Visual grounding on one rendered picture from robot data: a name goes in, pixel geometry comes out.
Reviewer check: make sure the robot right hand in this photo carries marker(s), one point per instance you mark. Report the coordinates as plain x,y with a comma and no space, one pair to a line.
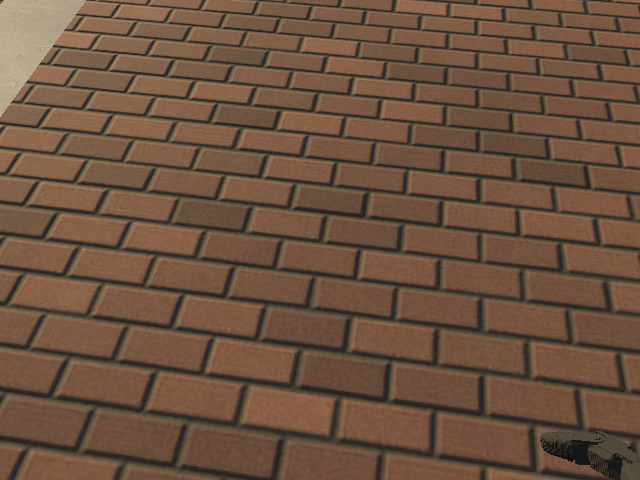
604,453

